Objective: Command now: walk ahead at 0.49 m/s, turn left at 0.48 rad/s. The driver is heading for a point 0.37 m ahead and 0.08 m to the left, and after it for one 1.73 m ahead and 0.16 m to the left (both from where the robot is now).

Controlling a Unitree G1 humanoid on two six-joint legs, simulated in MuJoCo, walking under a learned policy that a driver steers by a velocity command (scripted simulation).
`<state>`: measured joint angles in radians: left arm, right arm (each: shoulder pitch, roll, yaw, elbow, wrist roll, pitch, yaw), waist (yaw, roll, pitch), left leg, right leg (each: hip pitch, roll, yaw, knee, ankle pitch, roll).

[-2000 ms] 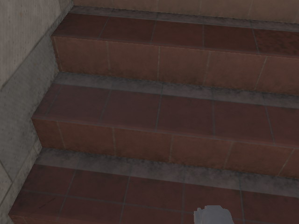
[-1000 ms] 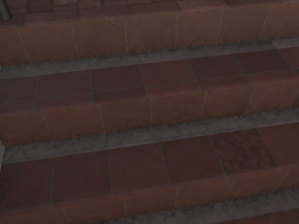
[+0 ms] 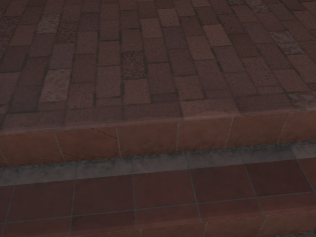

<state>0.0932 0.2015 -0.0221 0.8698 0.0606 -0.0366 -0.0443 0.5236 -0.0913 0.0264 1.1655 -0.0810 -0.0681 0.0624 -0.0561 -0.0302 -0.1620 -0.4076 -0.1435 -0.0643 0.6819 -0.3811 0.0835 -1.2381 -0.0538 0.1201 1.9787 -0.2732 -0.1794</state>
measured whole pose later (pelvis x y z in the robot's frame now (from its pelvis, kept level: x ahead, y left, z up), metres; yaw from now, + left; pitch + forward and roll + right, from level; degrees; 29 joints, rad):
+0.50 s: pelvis +0.25 -0.09 +0.17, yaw +17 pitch +5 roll -3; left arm 0.39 0.17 0.00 1.13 0.09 -0.05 -0.03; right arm 0.14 -0.24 -0.03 1.01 0.01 -0.08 0.12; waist 0.02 0.05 -0.15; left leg -1.20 0.00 -0.17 1.91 0.08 0.25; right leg -0.34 -0.01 -0.28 0.61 -0.37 -0.06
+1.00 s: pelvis +0.42 +0.03 +0.26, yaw +22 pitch +6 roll +4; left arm 0.38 0.15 0.04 1.11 0.01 -0.12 -0.10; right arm -0.01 -0.14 0.01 0.89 -0.06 -0.02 0.03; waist 0.00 -0.03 -0.07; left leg -0.87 0.04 0.22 1.12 -0.36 0.11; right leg -0.43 -0.07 0.12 1.35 -0.16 -0.03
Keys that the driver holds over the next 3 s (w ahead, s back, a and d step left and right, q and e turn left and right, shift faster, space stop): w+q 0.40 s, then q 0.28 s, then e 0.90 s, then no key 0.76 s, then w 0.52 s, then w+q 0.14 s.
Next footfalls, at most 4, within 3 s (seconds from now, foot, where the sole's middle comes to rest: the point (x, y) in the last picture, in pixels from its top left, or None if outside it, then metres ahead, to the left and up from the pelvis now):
0.20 right None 0.28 -0.17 -0.58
0.86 left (103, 205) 0.54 0.18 -0.41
1.36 right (178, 198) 0.55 -0.07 -0.41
1.84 left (112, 203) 0.55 0.15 -0.41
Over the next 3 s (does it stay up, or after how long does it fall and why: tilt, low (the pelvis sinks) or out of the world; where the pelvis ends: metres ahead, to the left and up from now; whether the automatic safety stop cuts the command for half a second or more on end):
stays up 0.75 -0.12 0.39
